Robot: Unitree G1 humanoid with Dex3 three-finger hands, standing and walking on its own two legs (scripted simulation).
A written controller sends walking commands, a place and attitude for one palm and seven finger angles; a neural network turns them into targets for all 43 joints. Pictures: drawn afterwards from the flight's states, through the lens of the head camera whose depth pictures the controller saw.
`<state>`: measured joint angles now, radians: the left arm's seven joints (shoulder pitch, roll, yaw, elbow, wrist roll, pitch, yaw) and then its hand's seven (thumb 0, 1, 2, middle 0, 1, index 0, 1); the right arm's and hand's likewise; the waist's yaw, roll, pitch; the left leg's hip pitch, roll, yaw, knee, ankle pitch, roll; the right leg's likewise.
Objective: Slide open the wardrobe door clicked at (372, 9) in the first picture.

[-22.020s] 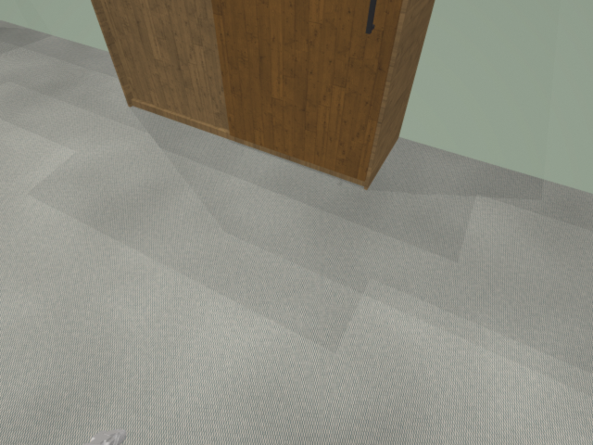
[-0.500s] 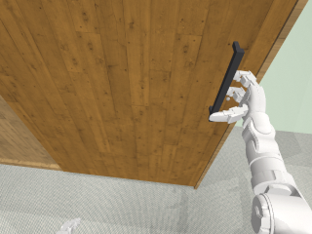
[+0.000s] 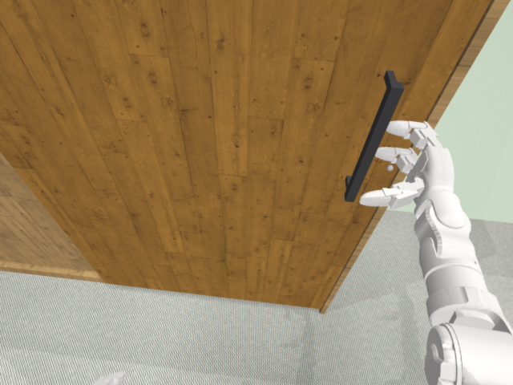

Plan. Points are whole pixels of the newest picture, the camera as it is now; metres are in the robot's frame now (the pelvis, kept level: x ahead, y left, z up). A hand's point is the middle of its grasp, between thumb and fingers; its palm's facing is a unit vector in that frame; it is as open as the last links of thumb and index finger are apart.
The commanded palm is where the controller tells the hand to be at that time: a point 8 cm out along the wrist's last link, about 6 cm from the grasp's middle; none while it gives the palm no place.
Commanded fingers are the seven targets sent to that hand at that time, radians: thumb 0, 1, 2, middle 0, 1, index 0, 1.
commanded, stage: slide the fingers in behind the handle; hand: right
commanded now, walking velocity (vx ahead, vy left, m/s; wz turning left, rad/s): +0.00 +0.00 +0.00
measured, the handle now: (367, 144) +0.49 -0.13 +0.13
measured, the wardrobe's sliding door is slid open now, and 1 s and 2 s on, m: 0.00 0.00 0.00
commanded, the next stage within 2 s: grip the handle and tug to test in 1.42 s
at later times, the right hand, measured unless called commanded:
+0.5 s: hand (374, 165) +0.44 -0.13 +0.13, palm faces -0.01 +1.00 +0.02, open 14.0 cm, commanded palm +0.41 -0.18 +0.14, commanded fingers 0.00 0.50 -0.30 0.30 1.20 0.30 1.20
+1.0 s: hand (366, 168) +0.43 -0.12 +0.14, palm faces +0.01 +1.00 +0.01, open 14.0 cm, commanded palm +0.40 -0.16 +0.14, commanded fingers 0.00 0.50 -0.30 0.30 1.20 0.30 1.20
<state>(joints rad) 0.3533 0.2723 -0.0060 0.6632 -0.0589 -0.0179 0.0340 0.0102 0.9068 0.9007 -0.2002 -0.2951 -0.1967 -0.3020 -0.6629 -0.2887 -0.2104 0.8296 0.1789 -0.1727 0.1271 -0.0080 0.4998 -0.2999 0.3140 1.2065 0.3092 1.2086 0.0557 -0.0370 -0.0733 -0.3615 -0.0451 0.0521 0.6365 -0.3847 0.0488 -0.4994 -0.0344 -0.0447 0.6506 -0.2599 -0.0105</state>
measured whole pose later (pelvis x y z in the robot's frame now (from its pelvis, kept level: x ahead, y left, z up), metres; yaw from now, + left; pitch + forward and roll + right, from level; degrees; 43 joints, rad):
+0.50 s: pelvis +0.00 -0.01 +0.00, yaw +0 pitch +6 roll +1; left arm 0.34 0.25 -0.02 0.67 -0.04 -0.03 0.01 0.01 0.91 0.90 -0.20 -0.30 -0.20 -0.30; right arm -0.67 -0.20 -0.15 0.80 0.16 -0.16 0.04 -0.01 0.50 -0.30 0.31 1.21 0.30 1.20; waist 0.05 -0.03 -0.08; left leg -0.37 -0.03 0.04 0.65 -0.40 0.03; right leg -0.51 -0.02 -0.05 0.67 -0.28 -0.03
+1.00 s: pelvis +0.00 -0.01 +0.00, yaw +0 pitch +5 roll +1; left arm 0.32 0.25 0.00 0.66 -0.04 -0.03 0.02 0.01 0.91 0.90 -0.20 -0.30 -0.20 -0.30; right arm -0.62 -0.17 -0.12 0.72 0.15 -0.14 -0.01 -0.01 0.50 -0.30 0.30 1.20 0.29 1.20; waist 0.05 -0.04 -0.08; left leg -0.34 -0.04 0.05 0.63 -0.39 0.04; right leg -0.48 -0.03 -0.05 0.65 -0.26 -0.02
